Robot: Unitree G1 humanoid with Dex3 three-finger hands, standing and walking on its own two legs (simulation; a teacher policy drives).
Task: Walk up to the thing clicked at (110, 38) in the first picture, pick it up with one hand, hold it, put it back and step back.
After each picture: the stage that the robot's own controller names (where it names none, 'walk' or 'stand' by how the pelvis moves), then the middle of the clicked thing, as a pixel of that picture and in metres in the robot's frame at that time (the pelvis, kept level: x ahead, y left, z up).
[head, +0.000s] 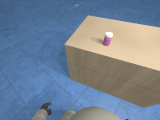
stand; (107, 39) +0.72 -0.11 +0.06
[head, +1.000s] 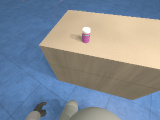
walk; (86, 35) +0.64 +0.11 +0.09
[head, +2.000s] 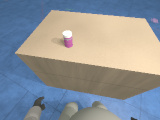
stand; (68, 39) +0.55 +0.21 +0.10
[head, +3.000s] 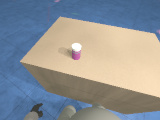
stand; (76, 51) +0.46 +0.14 +0.07
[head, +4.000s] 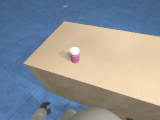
stand; (74, 55) +0.45 +0.15 +0.06
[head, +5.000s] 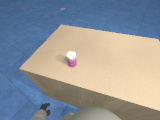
stand; (71, 59) +0.42 +0.16 +0.06
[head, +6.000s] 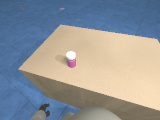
stand; (71, 59) +0.42 +0.17 +0.06
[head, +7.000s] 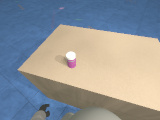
stand; (71, 60) +0.41 +0.17 +0.06
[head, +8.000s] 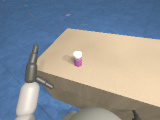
rise first; (77, 59) +0.44 +0.15 +0.06
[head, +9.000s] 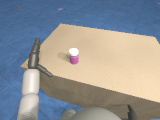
go down; (73, 56) +0.45 +0.15 +0.07
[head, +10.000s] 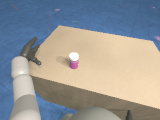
go down; (73, 61) +0.41 +0.13 +0.07
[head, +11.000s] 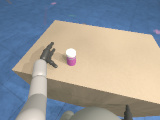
close in; (71, 57) +0.42 +0.14 +0.07
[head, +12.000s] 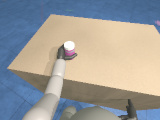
close; (69, 51) +0.45 +0.14 +0.10
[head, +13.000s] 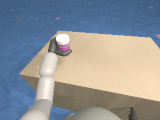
lift; (63, 46) +0.37 +0.17 +0.25
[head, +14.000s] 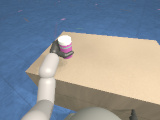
hold; (65, 47) +0.35 +0.17 +0.26
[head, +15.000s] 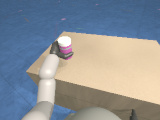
hold; (65, 48) +0.35 +0.17 +0.25
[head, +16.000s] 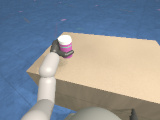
hold; (66, 47) +0.35 +0.17 +0.26
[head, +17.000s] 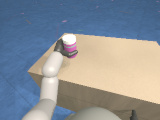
crouch; (70, 47) +0.34 +0.14 +0.27
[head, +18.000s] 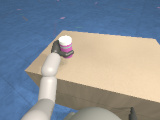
crouch; (66, 47) +0.37 +0.17 +0.24
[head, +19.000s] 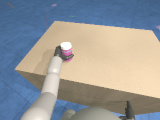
lower; (66, 51) +0.43 +0.17 +0.12
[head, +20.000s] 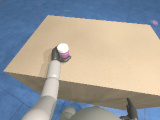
lower; (64, 53) +0.43 +0.17 +0.10
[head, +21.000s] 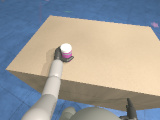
lower; (66, 53) +0.43 +0.16 +0.10
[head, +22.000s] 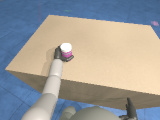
lower; (66, 52) +0.44 +0.16 +0.10
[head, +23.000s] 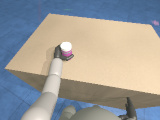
rest; (66, 51) +0.44 +0.16 +0.10
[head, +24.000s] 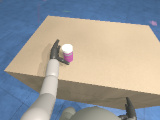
withdraw; (68, 53) +0.43 +0.15 +0.09
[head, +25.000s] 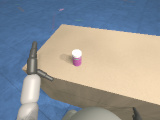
sink last; (76, 58) +0.43 +0.14 +0.08
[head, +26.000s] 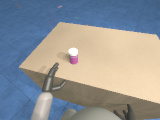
stand; (73, 56) +0.43 +0.16 +0.07
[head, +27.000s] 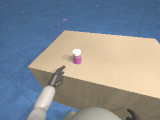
walk; (77, 56) +0.48 +0.13 +0.09
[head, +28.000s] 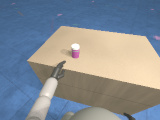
stand; (75, 51) +0.54 +0.14 +0.07
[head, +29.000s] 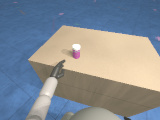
stand; (76, 51) +0.54 +0.13 +0.06
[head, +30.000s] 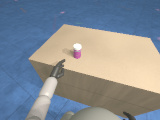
stand; (77, 51) +0.54 +0.13 +0.06
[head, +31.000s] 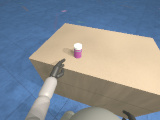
stand; (77, 51) +0.53 +0.13 +0.06
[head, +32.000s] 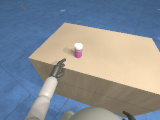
walk; (78, 50) +0.53 +0.12 +0.07
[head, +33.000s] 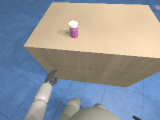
walk; (73, 29) +0.65 +0.13 +0.09
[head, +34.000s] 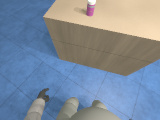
walk; (90, 7) +0.88 +0.09 +0.09
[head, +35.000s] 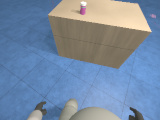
stand; (83, 8) +1.12 +0.20 +0.09
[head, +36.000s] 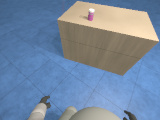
stand; (90, 14) +1.12 +0.10 +0.07
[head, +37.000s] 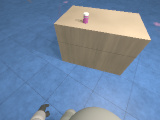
stand; (85, 18) +1.13 +0.14 +0.06
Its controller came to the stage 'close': yes
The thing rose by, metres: 0.22
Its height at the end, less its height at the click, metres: +0.00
